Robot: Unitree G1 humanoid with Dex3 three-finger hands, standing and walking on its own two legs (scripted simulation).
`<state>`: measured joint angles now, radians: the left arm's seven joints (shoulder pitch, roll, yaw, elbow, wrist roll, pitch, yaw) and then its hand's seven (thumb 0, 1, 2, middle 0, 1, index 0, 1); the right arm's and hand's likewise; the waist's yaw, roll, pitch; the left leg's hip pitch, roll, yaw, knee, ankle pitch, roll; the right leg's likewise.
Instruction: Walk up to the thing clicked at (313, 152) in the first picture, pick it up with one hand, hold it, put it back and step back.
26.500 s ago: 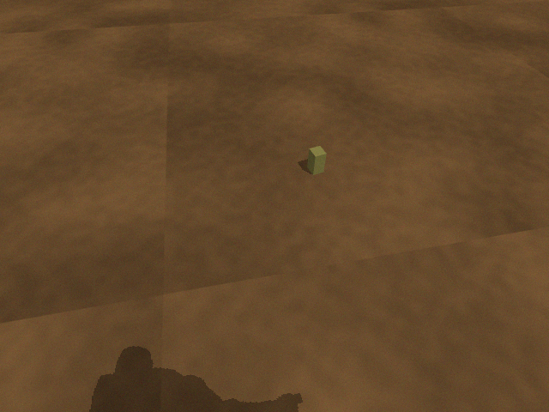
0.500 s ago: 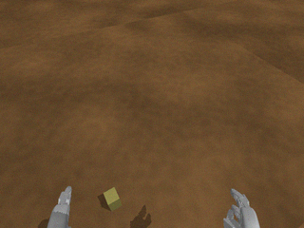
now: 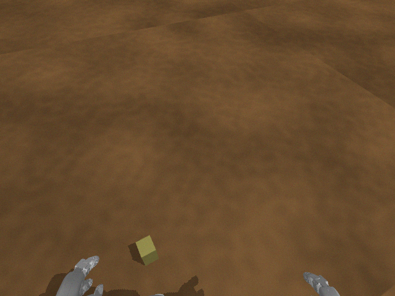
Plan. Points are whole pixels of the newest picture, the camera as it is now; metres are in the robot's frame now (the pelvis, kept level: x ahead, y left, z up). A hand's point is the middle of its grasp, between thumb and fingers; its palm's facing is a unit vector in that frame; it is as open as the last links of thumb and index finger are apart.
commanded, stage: stand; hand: left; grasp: from the side
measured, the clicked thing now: (147, 250) +0.41 +0.23 -0.67
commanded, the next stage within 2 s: step back in 1.98 s
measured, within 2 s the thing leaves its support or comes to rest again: neither
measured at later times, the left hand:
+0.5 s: hand out of the picture +0.05 +0.26 -0.12, palm faces -0.01 -0.94 -0.34, open 7.4 cm
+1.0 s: hand out of the picture +0.03 +0.25 -0.12, palm faces -0.02 -0.94 -0.35, open 7.4 cm
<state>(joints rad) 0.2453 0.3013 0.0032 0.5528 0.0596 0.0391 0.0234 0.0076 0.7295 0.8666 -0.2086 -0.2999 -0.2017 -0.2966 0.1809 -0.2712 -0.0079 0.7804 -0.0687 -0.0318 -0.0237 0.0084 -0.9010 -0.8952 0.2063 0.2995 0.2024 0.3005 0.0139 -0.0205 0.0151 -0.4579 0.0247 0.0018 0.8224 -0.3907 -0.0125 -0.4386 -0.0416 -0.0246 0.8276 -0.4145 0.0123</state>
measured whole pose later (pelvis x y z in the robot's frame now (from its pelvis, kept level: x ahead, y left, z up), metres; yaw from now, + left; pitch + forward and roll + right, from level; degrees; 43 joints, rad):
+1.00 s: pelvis -0.02 +0.00 +0.04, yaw +0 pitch -4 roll +0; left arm 0.15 0.33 0.00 1.17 0.03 -0.01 0.01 0.01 0.90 0.90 -0.21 -0.30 -0.20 -0.30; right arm 0.15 -0.33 -0.02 1.15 -0.03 0.00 0.00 0.00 -0.91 -0.90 0.20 0.30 0.20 0.30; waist 0.01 0.02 0.06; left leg -0.15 0.02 0.01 0.36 -0.14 -0.01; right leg -0.14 -0.04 -0.03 0.37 -0.16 0.02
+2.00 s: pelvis +0.02 +0.00 +0.05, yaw -1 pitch -2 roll +0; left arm 0.10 0.33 0.01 1.14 0.01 -0.01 0.00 0.01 0.90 0.90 -0.21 -0.30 -0.20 -0.30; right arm 0.09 -0.34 -0.01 1.14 -0.02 -0.01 0.00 0.00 -0.91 -0.90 0.20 0.30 0.20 0.30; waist 0.00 0.01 0.05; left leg -0.12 0.03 0.02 0.33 -0.18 -0.01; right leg -0.10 -0.03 -0.02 0.32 -0.18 0.03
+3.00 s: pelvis -0.14 +0.06 +0.02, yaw -4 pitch -3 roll +0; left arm 0.15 0.35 0.06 0.86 0.04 0.04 0.01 0.01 0.90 0.90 -0.21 -0.30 -0.20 -0.30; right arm 0.10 -0.34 -0.06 0.89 0.00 0.05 -0.02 0.00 -0.90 -0.90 0.20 0.30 0.20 0.30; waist 0.00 0.04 0.19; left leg -0.32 -0.06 0.00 0.78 -0.42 0.03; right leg -0.27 0.08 0.05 0.63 -0.31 -0.06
